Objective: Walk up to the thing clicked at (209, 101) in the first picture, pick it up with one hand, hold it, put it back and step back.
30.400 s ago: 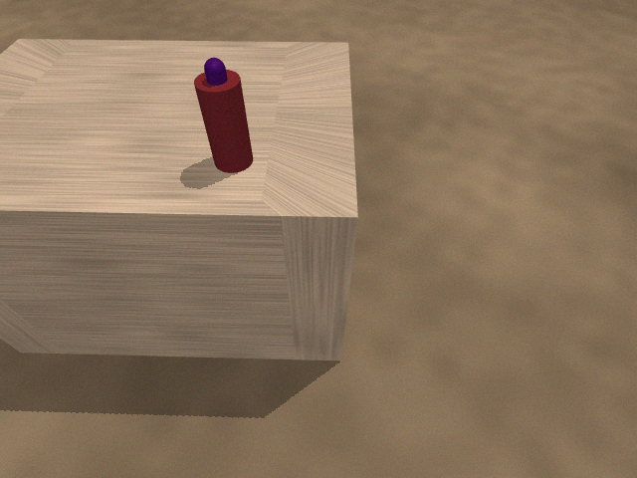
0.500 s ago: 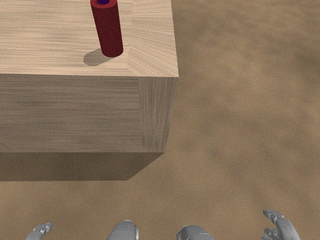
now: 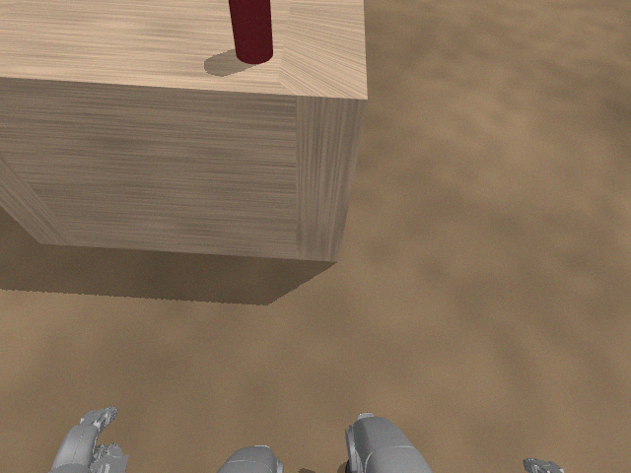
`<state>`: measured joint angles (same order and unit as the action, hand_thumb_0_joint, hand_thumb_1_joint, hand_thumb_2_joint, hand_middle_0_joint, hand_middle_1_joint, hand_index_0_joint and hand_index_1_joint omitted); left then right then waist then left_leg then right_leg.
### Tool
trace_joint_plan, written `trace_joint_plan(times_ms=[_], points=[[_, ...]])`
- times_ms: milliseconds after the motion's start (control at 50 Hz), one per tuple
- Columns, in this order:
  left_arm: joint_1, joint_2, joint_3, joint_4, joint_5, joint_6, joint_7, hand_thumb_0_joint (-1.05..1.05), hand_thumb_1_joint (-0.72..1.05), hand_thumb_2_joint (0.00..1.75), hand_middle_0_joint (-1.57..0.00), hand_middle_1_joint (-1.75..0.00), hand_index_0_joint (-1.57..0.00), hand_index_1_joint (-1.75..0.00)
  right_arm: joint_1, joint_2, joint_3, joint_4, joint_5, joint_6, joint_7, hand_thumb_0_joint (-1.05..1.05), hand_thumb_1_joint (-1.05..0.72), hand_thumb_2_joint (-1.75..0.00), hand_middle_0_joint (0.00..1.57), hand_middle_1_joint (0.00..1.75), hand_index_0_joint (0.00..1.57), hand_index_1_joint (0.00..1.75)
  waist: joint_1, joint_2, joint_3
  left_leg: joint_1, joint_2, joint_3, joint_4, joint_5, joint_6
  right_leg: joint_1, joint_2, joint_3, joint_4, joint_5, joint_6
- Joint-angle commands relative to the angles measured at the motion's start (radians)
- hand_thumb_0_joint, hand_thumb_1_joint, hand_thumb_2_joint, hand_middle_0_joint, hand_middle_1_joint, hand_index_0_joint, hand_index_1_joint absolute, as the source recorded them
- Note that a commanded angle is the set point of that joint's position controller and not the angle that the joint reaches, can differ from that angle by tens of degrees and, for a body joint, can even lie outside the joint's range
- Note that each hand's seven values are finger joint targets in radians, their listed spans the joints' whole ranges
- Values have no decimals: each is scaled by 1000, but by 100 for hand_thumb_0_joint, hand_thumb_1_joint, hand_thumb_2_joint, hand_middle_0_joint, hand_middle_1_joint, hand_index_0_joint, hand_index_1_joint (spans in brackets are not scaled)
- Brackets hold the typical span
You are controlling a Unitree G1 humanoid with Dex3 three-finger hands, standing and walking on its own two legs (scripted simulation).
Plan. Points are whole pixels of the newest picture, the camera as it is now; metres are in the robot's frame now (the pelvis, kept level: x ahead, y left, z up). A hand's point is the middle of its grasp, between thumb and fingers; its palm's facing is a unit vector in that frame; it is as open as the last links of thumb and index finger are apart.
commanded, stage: step back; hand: left
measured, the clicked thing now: (249, 1) +0.96 +0.15 +0.06
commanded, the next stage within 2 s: stand in 1.40 s
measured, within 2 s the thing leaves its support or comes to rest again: neither
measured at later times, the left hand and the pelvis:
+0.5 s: hand out of the picture -0.09 +0.24 -0.13, palm faces -0.01 -0.90 -0.43, open 7.4 cm; pelvis -0.15 -0.03 +0.00, yaw -1 degrees
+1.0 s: hand out of the picture -0.10 +0.24 -0.14, palm faces +0.05 -0.93 -0.35, open 7.4 cm; pelvis -0.16 -0.03 +0.01, yaw +2 degrees
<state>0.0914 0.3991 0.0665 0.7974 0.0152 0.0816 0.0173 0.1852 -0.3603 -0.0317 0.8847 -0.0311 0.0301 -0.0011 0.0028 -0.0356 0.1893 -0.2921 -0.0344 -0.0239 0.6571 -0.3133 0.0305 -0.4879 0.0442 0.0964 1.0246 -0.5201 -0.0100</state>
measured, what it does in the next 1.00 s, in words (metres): walks backwards: right foot, then left foot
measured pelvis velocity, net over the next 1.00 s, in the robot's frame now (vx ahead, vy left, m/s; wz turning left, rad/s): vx -0.16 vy -0.03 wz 0.04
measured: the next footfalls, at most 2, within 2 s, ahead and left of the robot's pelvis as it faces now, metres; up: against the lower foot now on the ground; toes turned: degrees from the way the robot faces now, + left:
right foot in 0.26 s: -0.11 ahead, -0.15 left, +0.00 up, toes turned -1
left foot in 0.56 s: -0.10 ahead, +0.10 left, +0.00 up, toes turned +1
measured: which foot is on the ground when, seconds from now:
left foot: down 0.00-0.28, up 0.30-0.54, down 0.56-1.00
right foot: up 0.00-0.24, down 0.26-1.00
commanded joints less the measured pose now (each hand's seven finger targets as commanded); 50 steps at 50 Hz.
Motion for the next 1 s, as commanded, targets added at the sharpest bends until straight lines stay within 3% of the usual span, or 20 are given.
trace_joint_plan(times_ms=[0, 120, 200, 220, 240, 260, 280, 340, 460, 520, 540, 580, 600, 720, 740, 760, 780, 800, 940, 980], points=[[88, 189, 68, -34, -11, -20, 12, 0, 90, 90, -20, -30, -20, -30, -95, -285, -77, -103, -4, -32, -41, 0, -90, -90, 20, 30, 20, 30, 46, 142, -192, 11, 310, -228, -231, 488, 200, 28, 36, 84, 279, 0, 0], [67, 163, 56, -33, 4, -35, -5, 0, 90, 90, -20, -30, -20, -30, -30, -283, -80, -106, -13, -9, -28, 0, -90, -90, 20, 30, 20, 30, -26, 220, -219, 155, 291, -200, -218, 389, 210, 83, 0, -34, -127, -10, 45], [248, 159, 56, 70, 6, -50, -13, 0, 90, 90, -20, -30, -20, -30, -110, -322, -88, -117, 0, 13, -21, 0, -90, -90, 20, 30, 20, 30, 48, 260, -307, 49, 264, -162, -182, 126, 137, 337, -23, -127, -564, 165, -17], [256, 177, 64, 84, 20, -59, -9, 0, 90, 90, -20, -30, -20, -30, -95, -271, -75, -111, 4, 16, -17, 0, -90, -90, 20, 30, 20, 30, 48, 175, -287, -43, 207, -119, -84, 50, 86, 386, -48, -54, -643, 186, -31], [229, 258, 89, 71, 39, -67, -8, 0, 90, 90, -20, -30, -20, -30, -74, -202, -55, -126, 6, 11, -16, 0, -90, -90, 20, 30, 20, 30, 40, -60, -233, -276, 55, -56, 92, -139, 19, 418, -211, 227, -699, 42, -83], [135, 373, 113, 23, 41, -61, -6, 0, 90, 90, -20, -30, -20, -30, -129, -191, -61, -147, 9, 9, -32, 0, -90, -90, 20, 30, 20, 30, 80, -229, -178, -277, -43, -91, 280, -291, -35, 153, -449, 448, -781, -17, -246], [71, 378, 108, -5, 37, -66, -3, 0, 90, 90, -20, -30, -20, -30, -142, -242, -80, -137, 7, 13, -38, 0, -90, -90, 20, 30, 20, 30, 70, -181, -92, -218, 3, -176, 432, -278, -51, -30, -498, 499, -819, -80, -294], [-21, 235, 71, -9, 34, -86, 5, 0, 90, 90, -20, -30, -20, -30, -44, -224, -68, -68, 18, -2, -27, 0, -90, -90, 20, 30, 20, 30, -16, -64, -107, -210, -52, -128, 473, -122, -38, 114, -270, 123, -650, 268, -158], [116, 262, 86, 23, 35, -102, -4, 0, 90, 90, -20, -30, -20, -30, -81, -217, -65, -55, -7, -31, -4, 0, -90, -90, 20, 30, 20, 30, 83, -138, -149, -200, 36, -41, 92, -208, -55, 349, -312, 187, -650, -7, -189], [58, 251, 66, 22, 22, -88, -14, 0, 90, 90, -20, -30, -20, -30, 29, -193, -69, 16, -4, -53, -3, 0, -90, -90, 20, 30, 20, 30, 13, -120, -183, 104, 4, 49, -258, -58, -28, 221, -275, 92, -566, 84, -143], [83, 200, 46, 24, 25, -84, -17, 0, 90, 90, -20, -30, -20, -30, 47, -212, -83, 37, -9, -61, -7, 0, -90, -90, 20, 30, 20, 30, 3, -52, -197, 224, 11, 0, -310, -11, -11, 154, -233, 37, -474, 156, -110], [25, 167, 39, 42, 0, -85, -20, 0, 90, 90, -20, -30, -20, -30, 21, -334, -95, 28, -9, -69, -7, 0, -90, -90, 20, 30, 20, 30, -10, 185, -170, 94, 332, -496, -422, -416, 160, 30, -65, -124, -268, -20, -13], [10, 219, 55, 49, 9, -87, -19, 0, 90, 90, -20, -30, -20, -30, -4, -343, -98, 19, -9, -70, -3, 0, -90, -90, 20, 30, 20, 30, -16, 148, -111, -34, 357, -503, -446, -470, 203, 94, -95, -62, -181, -54, -16], [126, 157, 48, 138, 13, -118, -23, 0, 90, 90, -20, -30, -20, -30, -88, -218, -54, 24, 3, -56, 5, 0, -90, -90, 20, 30, 20, 30, 53, 151, -151, -127, 171, -150, -253, -123, 44, 430, -43, -124, -600, 213, -24], [155, 189, 60, 149, 22, -124, -15, 0, 90, 90, -20, -30, -20, -30, -67, -184, -42, 20, 8, -53, 4, 0, -90, -90, 20, 30, 20, 30, 63, 74, -163, -191, 127, -105, -141, -84, 14, 509, -106, -5, -659, 188, -36], [168, 270, 73, 154, 28, -131, -9, 0, 90, 90, -20, -30, -20, -30, -78, -150, -39, 10, 10, -51, 1, 0, -90, -90, 20, 30, 20, 30, 72, -89, -150, -292, 10, -49, 21, -161, -14, 471, -281, 292, -767, -16, -109], [101, 308, 79, 134, 30, -135, -12, 0, 90, 90, -20, -30, -20, -30, -64, -197, -53, 25, 4, -48, -7, 0, -90, -90, 20, 30, 20, 30, 54, -91, -102, -196, 19, -57, 149, -261, -25, 277, -424, 396, -816, -161, -204], [43, 281, 76, 110, 25, -135, -12, 0, 90, 90, -20, -30, -20, -30, -26, -213, -57, 41, 5, -50, -7, 0, -90, -90, 20, 30, 20, 30, 28, -33, -83, -171, 51, -81, 182, -238, -26, 246, -432, 374, -800, -113, -231], [-26, 210, 36, 116, 14, -124, -20, 0, 90, 90, -20, -30, -20, -30, 38, -166, -62, 97, -2, -69, 3, 0, -90, -90, 20, 30, 20, 30, -19, -82, -160, 112, 27, 32, -198, 17, -24, 186, -251, 27, -619, 254, -117], [9, 136, 9, 113, 3, -119, -23, 0, 90, 90, -20, -30, -20, -30, 21, -217, -72, 92, -15, -82, -8, 0, -90, -90, 20, 30, 20, 30, -18, 73, -217, 193, 181, -189, -310, 131, 21, 143, -162, -62, -460, 382, -39]])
